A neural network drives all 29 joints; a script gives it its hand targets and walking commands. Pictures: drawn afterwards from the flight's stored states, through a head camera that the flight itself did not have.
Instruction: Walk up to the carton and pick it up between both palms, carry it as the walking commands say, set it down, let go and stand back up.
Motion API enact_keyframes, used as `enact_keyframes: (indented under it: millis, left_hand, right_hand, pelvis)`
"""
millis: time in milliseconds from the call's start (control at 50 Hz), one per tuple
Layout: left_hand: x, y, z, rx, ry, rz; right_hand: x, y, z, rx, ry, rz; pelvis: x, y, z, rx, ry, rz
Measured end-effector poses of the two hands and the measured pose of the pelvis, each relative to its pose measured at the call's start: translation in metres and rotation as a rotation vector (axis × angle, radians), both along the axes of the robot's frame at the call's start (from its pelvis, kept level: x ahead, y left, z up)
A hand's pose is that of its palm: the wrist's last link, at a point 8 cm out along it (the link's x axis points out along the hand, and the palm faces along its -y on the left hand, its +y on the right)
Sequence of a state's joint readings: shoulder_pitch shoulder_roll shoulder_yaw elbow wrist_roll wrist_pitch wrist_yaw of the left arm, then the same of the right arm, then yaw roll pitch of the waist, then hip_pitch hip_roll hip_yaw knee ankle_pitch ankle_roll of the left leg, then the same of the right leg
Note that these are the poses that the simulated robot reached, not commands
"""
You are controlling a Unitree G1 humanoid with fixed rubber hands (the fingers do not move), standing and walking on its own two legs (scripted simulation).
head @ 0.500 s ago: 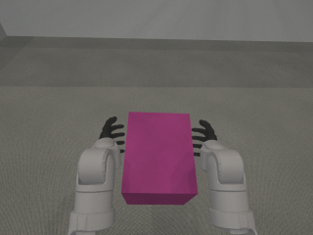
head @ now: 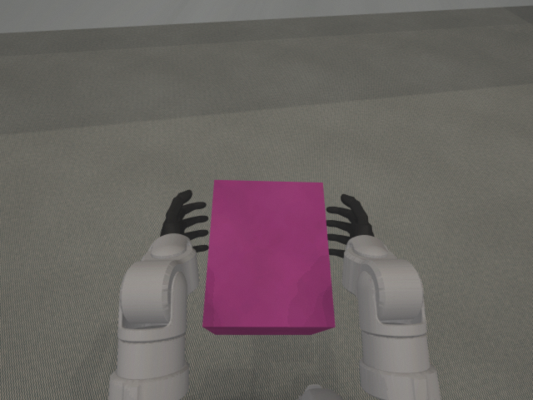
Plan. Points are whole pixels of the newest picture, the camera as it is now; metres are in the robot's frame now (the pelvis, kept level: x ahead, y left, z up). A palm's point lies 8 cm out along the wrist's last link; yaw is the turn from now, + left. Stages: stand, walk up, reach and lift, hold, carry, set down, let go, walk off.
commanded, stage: carry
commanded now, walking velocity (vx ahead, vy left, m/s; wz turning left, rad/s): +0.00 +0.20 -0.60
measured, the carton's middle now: (266, 263) +0.32 +0.01 +0.00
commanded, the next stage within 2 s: none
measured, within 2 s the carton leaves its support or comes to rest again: neither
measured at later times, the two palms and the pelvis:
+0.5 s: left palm (193, 206) +0.35 +0.11 +0.12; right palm (376, 255) +0.27 -0.13 +0.13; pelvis +0.03 +0.07 +0.02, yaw -20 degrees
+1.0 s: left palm (233, 191) +0.37 +0.06 +0.12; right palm (393, 296) +0.22 -0.14 +0.12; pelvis +0.06 +0.15 +0.02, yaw -38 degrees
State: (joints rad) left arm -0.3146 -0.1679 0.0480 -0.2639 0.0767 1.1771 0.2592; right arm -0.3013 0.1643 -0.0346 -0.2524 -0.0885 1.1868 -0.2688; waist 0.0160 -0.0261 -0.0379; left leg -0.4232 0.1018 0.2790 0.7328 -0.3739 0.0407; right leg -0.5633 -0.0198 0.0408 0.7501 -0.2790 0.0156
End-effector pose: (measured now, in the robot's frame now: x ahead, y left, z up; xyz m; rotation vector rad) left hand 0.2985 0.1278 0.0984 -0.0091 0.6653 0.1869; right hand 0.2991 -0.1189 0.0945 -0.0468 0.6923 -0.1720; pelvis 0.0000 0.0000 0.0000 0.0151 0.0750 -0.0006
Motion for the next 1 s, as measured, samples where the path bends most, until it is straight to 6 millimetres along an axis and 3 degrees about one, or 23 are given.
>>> enact_keyframes:
  millis: [120, 240, 380, 500, 640, 700, 760, 860, 1000]
  left_hand:
    - [0.018, -0.021, 0.003, 0.015, -0.018, -0.063]
    - [0.03, -0.039, -0.004, 0.013, 0.044, -0.176]
    - [0.044, -0.03, 0.01, -0.025, -0.03, -0.252]
    - [0.048, -0.019, 0.02, -0.037, -0.01, -0.317]
    - [0.057, -0.05, 0.027, -0.022, -0.039, -0.444]
    - [0.058, -0.07, 0.02, -0.002, -0.044, -0.504]
    - [0.054, -0.081, 0.008, 0.021, 0.007, -0.567]
    - [0.054, -0.084, 0.004, 0.035, 0.045, -0.628]
    - [0.074, -0.072, 0.023, 0.004, -0.021, -0.689]
  right_hand:
    - [0.003, -0.02, -0.007, 0.014, -0.016, -0.064]
    - [-0.014, -0.036, -0.007, 0.022, 0.041, -0.175]
    - [-0.023, -0.021, 0.022, -0.027, -0.034, -0.26]
    - [-0.03, -0.008, 0.031, -0.052, -0.008, -0.302]
    - [-0.047, -0.027, 0.029, -0.034, -0.038, -0.448]
    - [-0.061, -0.04, 0.016, -0.014, -0.045, -0.511]
    - [-0.079, -0.043, 0.004, 0.004, 0.005, -0.568]
    - [-0.094, -0.038, 0.006, 0.033, 0.032, -0.622]
    - [-0.082, -0.017, 0.028, -0.015, -0.029, -0.701]
  pelvis:
    - [0.011, -0.001, -0.007, -0.012, 0.001, -0.074]
    - [0.01, 0.014, 0.008, 0.007, 0.02, -0.141]
    - [0.014, 0.051, 0.014, 0.012, 0.031, -0.233]
    - [0.026, 0.073, 0.023, -0.051, 0.017, -0.345]
    - [0.033, 0.087, 0.017, -0.049, 0.006, -0.455]
    - [0.035, 0.089, 0.005, -0.04, 0.003, -0.494]
    - [0.034, 0.095, 0.006, -0.035, -0.003, -0.532]
    - [0.038, 0.111, 0.016, -0.015, -0.001, -0.588]
    - [0.06, 0.149, 0.022, 0.019, 0.011, -0.668]
